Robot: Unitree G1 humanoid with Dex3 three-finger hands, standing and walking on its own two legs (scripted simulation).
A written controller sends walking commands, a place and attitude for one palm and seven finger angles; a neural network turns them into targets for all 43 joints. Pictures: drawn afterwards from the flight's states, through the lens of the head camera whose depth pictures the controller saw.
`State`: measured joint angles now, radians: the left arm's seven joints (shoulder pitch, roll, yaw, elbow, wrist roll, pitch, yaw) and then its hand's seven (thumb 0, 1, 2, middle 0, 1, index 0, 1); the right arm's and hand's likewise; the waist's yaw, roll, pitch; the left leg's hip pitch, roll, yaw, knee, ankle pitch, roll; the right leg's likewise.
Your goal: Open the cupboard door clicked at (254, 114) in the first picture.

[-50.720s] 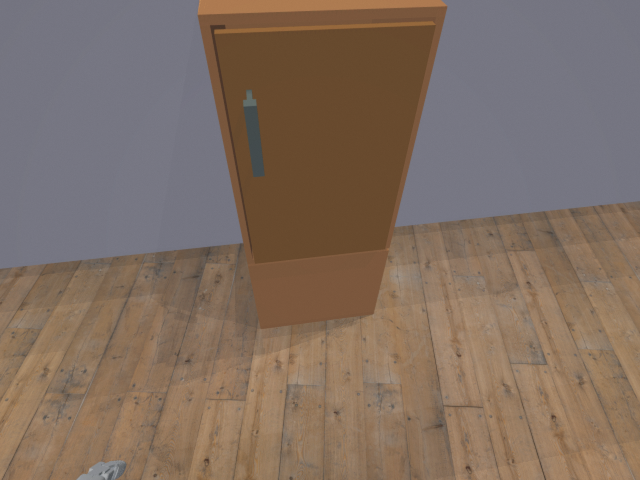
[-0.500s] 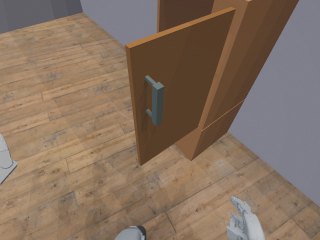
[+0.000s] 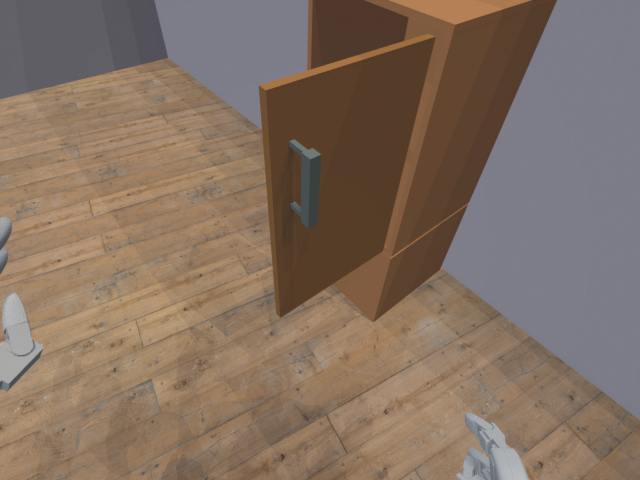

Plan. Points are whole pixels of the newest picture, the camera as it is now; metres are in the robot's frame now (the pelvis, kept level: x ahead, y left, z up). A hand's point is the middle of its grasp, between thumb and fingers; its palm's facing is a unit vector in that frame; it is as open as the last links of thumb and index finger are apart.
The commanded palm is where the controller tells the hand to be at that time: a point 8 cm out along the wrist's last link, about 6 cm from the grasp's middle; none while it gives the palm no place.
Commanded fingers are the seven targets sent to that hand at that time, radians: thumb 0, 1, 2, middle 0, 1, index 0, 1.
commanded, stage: stop stepping back and stand still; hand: left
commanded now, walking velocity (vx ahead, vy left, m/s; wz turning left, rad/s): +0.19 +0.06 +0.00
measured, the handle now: (302, 184) +0.56 +0.07 +0.05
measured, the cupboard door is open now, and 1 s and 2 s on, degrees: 89 89 89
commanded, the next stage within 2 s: let the arm hang, fingers relaxed in 0.32 s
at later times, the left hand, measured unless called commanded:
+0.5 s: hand (75, 386) +0.19 +0.27 +0.08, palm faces +0.29 -0.81 -0.51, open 7.4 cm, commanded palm none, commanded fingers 0.00 0.90 0.90 -0.20 -0.30 -0.20 -0.30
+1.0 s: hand out of the picture -0.10 +0.21 -0.17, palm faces +0.10 -0.97 -0.24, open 7.2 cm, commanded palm none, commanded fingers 0.00 0.90 0.90 -0.20 -0.30 -0.20 -0.30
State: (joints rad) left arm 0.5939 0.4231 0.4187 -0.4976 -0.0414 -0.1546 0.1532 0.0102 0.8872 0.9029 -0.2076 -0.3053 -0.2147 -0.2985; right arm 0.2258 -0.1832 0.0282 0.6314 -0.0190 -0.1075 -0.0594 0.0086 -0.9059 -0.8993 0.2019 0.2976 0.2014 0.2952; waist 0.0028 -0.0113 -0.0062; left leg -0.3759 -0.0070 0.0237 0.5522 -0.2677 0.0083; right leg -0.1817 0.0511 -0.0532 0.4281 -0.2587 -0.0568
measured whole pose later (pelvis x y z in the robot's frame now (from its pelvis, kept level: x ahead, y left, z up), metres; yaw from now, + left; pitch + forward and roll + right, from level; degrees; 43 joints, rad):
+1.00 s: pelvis -0.04 +0.02 +0.00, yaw +4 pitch -1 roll +0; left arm 0.34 0.19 0.02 1.17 0.01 0.02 0.02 -0.01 0.93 0.90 -0.20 -0.30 -0.20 -0.30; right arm 0.28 -0.15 0.01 1.11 -0.02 0.03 -0.02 0.00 -0.91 -0.90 0.20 0.30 0.20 0.29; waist 0.01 0.03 0.06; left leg -0.22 0.01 0.03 0.43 -0.19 0.01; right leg -0.18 -0.01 -0.09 0.41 -0.20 -0.02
